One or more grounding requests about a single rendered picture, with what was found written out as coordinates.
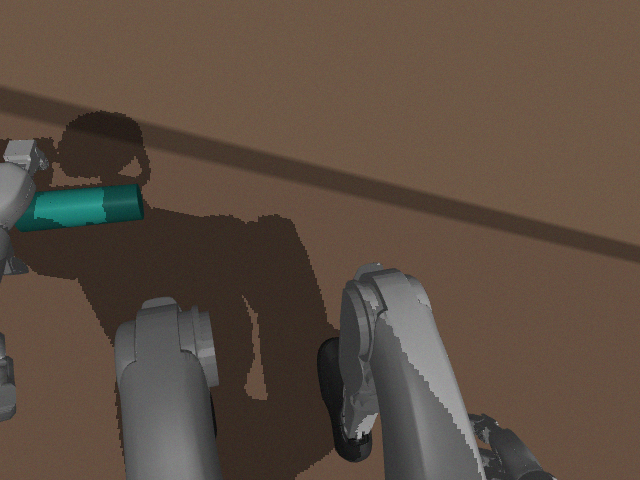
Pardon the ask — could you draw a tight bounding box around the left robot hand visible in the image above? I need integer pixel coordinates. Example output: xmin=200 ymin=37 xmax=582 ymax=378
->
xmin=0 ymin=140 xmax=49 ymax=275

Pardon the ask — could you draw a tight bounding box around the right robot hand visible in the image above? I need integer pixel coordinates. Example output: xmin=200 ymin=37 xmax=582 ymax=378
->
xmin=468 ymin=413 xmax=544 ymax=480

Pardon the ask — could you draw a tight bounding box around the bottle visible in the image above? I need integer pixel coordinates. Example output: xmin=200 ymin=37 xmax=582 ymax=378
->
xmin=15 ymin=184 xmax=144 ymax=232

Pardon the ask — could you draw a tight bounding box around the left robot arm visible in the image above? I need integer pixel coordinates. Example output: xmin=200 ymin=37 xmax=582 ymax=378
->
xmin=0 ymin=227 xmax=16 ymax=422

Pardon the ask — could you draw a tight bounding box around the right robot foot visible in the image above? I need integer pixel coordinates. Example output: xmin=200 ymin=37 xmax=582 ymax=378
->
xmin=317 ymin=337 xmax=372 ymax=462

